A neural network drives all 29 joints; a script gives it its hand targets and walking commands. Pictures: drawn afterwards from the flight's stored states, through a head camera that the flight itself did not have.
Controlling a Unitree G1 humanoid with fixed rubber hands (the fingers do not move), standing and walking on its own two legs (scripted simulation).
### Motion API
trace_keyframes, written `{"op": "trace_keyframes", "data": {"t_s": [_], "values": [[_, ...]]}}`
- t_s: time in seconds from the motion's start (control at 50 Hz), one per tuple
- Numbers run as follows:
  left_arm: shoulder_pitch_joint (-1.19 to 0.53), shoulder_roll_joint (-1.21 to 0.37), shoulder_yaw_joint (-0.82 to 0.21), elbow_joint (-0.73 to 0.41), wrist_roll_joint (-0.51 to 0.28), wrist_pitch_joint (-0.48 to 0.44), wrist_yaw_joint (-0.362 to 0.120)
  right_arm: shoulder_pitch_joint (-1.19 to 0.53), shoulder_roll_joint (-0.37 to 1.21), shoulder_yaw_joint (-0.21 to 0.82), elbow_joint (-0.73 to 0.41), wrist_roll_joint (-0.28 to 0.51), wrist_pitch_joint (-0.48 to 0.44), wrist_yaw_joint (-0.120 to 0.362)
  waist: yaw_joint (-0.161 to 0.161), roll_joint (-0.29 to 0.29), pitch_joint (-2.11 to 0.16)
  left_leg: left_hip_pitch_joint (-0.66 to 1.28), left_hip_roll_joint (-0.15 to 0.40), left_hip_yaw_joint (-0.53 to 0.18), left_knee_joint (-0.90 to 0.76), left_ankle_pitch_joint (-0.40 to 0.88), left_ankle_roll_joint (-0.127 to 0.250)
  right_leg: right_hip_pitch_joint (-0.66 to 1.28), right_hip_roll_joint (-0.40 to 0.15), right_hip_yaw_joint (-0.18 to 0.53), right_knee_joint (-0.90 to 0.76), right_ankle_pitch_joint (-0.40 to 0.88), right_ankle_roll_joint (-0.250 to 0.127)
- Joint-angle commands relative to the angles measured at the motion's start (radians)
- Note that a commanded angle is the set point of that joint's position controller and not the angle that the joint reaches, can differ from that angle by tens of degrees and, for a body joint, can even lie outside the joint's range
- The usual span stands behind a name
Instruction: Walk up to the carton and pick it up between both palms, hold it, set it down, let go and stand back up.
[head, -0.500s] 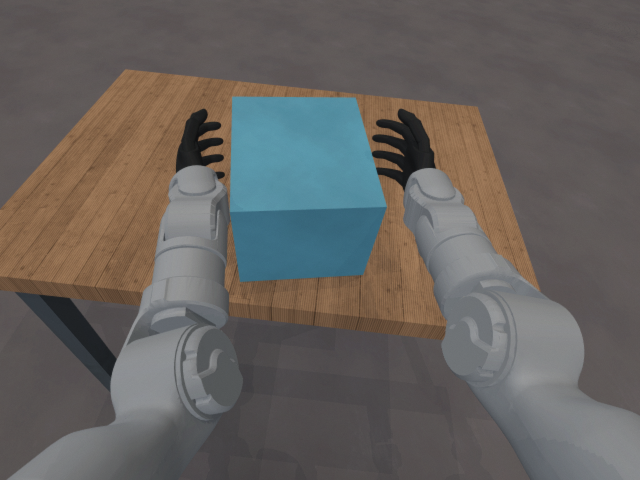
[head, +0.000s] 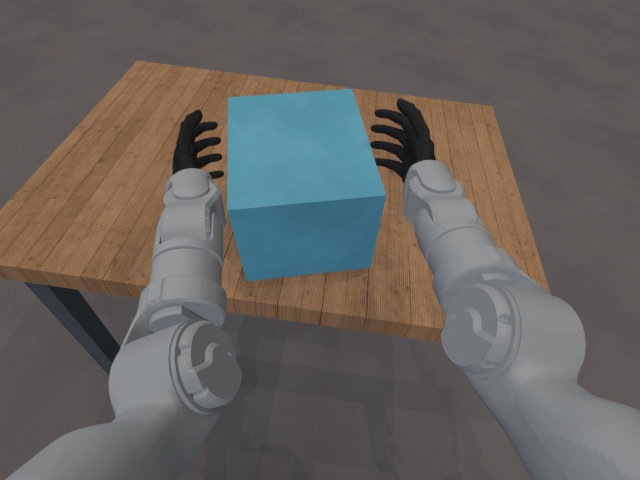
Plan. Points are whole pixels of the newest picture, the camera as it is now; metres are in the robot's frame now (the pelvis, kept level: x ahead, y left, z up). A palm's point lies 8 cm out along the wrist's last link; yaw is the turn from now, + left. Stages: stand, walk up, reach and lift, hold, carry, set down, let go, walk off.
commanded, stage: set down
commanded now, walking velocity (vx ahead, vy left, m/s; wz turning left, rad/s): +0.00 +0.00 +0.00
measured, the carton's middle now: (300, 183) +0.49 +0.14 +0.08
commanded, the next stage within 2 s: none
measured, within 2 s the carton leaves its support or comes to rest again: rests again in 0.10 s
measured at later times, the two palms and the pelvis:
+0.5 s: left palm (200, 177) +0.40 +0.24 +0.15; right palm (422, 174) +0.47 -0.02 +0.16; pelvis +0.00 +0.00 +0.00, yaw +0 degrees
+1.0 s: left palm (198, 179) +0.40 +0.25 +0.14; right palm (418, 176) +0.47 -0.02 +0.15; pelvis +0.00 +0.00 +0.00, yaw +0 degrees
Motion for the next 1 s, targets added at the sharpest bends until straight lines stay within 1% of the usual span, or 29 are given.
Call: {"op": "trace_keyframes", "data": {"t_s": [0.0, 0.04, 0.1, 0.26, 0.36, 0.42, 0.48, 0.62, 0.72, 0.8, 0.98], "values": [[-0.588, -0.366, -0.247, -0.062, -0.034, -0.055, -0.108, -0.551, 0.397, 0.114, -0.004, -0.015, -0.031, 0.151, 0.022, 0.092, -0.588, 0.445, -0.041, 0.063, 0.136, 0.570, -0.014, -0.013, 0.019, -0.047, -0.031, 0.149, 0.032], [-0.570, -0.371, -0.246, -0.067, -0.027, -0.050, -0.104, -0.547, 0.389, 0.114, -0.005, -0.016, -0.034, 0.154, 0.023, 0.093, -0.583, 0.453, -0.040, 0.061, 0.141, 0.580, -0.012, -0.025, 0.021, -0.049, -0.033, 0.144, 0.030], [-0.550, -0.369, -0.234, -0.064, -0.017, -0.046, -0.103, -0.550, 0.385, 0.122, -0.016, -0.016, -0.037, 0.158, 0.032, 0.078, -0.575, 0.436, -0.043, 0.063, 0.140, 0.573, -0.003, -0.018, 0.019, -0.046, -0.031, 0.144, 0.032], [-0.525, -0.343, -0.179, -0.027, -0.001, -0.065, -0.113, -0.551, 0.408, 0.155, -0.056, -0.028, -0.034, 0.168, 0.055, 0.003, -0.566, 0.307, -0.056, 0.081, 0.102, 0.481, 0.036, 0.084, 0.002, -0.020, -0.009, 0.189, 0.055], [-0.518, -0.331, -0.155, -0.016, 0.002, -0.082, -0.123, -0.522, 0.432, 0.155, -0.062, -0.043, -0.026, 0.169, 0.052, -0.026, -0.548, 0.236, -0.060, 0.090, 0.075, 0.427, 0.048, 0.153, -0.013, -0.003, 0.005, 0.234, 0.070], [-0.505, -0.328, -0.146, -0.012, 0.010, -0.083, -0.129, -0.506, 0.439, 0.149, -0.066, -0.050, -0.024, 0.168, 0.048, -0.025, -0.529, 0.220, -0.062, 0.091, 0.067, 0.414, 0.049, 0.169, -0.018, 0.000, 0.008, 0.246, 0.074], [-0.489, -0.331, -0.142, -0.016, 0.018, -0.083, -0.132, -0.490, 0.437, 0.141, -0.069, -0.056, -0.025, 0.168, 0.044, -0.013, -0.510, 0.229, -0.061, 0.090, 0.069, 0.426, 0.046, 0.159, -0.017, -0.003, 0.007, 0.243, 0.072], [-0.442, -0.353, -0.154, -0.043, 0.030, -0.074, -0.124, -0.458, 0.420, 0.135, -0.069, -0.060, -0.033, 0.170, 0.044, 0.026, -0.503, 0.325, -0.052, 0.079, 0.104, 0.524, 0.035, 0.060, 0.001, -0.023, -0.011, 0.188, 0.052], [-0.399, -0.378, -0.168, -0.064, 0.033, -0.067, -0.115, -0.436, 0.407, 0.134, -0.069, -0.062, -0.042, 0.172, 0.042, 0.042, -0.511, 0.385, -0.046, 0.069, 0.128, 0.588, 0.030, -0.005, 0.012, -0.035, -0.022, 0.160, 0.039], [-0.375, -0.386, -0.170, -0.072, 0.035, -0.065, -0.113, -0.422, 0.399, 0.132, -0.070, -0.067, -0.044, 0.173, 0.036, 0.035, -0.506, 0.391, -0.046, 0.066, 0.130, 0.588, 0.033, -0.017, 0.014, -0.036, -0.027, 0.151, 0.035], [-0.342, -0.369, -0.131, -0.064, 0.051, -0.061, -0.120, -0.389, 0.406, 0.136, -0.093, -0.072, -0.025, 0.182, 0.037, 0.001, -0.458, 0.310, -0.057, 0.073, 0.101, 0.512, 0.052, 0.041, 0.000, -0.020, -0.019, 0.160, 0.049]]}}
